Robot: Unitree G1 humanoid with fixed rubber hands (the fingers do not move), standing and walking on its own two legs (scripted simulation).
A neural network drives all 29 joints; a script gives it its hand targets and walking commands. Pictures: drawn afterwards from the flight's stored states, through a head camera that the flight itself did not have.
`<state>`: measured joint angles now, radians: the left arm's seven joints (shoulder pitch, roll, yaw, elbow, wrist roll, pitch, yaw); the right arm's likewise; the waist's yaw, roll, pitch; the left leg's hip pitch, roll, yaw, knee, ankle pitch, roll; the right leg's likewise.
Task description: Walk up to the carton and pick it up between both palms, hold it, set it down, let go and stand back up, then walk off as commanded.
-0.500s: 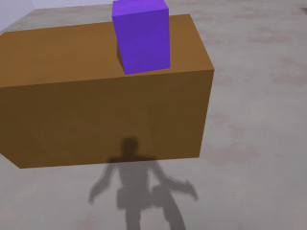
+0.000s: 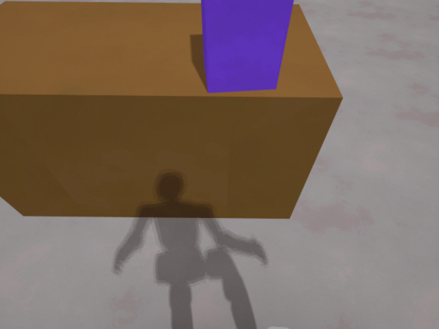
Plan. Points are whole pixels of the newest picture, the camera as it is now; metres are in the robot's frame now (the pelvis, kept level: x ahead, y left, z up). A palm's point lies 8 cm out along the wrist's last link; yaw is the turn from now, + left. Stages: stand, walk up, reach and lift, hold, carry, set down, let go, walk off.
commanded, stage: walk off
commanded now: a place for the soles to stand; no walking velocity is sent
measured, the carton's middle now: (240, 34) +0.87 -0.06 +0.12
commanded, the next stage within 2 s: stand in 0.66 s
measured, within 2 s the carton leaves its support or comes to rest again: neither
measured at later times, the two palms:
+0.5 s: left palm out of the picture +0.06 +0.30 -0.09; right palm out of the picture +0.08 -0.33 -0.10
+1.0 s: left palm out of the picture +0.08 +0.29 -0.10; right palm out of the picture +0.09 -0.33 -0.09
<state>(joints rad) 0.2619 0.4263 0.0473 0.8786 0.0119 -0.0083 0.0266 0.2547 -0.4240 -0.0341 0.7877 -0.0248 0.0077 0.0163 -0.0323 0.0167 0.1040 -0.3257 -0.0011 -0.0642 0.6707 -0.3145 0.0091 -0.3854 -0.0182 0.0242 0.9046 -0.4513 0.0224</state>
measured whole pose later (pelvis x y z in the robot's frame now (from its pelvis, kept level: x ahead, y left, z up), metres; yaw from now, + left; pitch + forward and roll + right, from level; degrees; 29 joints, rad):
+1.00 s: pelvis +0.00 -0.02 +0.01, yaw +0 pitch +0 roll -1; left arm 0.24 0.40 -0.03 0.91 0.01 -0.03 -0.01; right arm 0.17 -0.41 -0.03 0.88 -0.01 0.00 0.02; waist -0.03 0.02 0.03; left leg -0.32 0.01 -0.07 0.59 -0.27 -0.01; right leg -0.28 -0.01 0.02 0.55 -0.28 0.02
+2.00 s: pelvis +0.00 -0.01 +0.01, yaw +0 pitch +0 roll -1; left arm 0.24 0.40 -0.04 0.95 0.01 -0.03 -0.01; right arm 0.17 -0.39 -0.03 0.94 -0.01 -0.01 0.02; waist -0.03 0.03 0.00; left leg -0.32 0.01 -0.07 0.55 -0.24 -0.01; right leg -0.26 -0.01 0.02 0.50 -0.25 0.02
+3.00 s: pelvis +0.00 -0.01 +0.01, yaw +0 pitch +1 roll -1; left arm 0.24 0.39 -0.03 0.98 0.01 -0.03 -0.01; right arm 0.17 -0.39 -0.03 0.97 -0.01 -0.02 0.01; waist -0.03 0.02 -0.01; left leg -0.31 0.01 -0.07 0.53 -0.23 -0.01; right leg -0.26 -0.01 0.02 0.48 -0.24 0.02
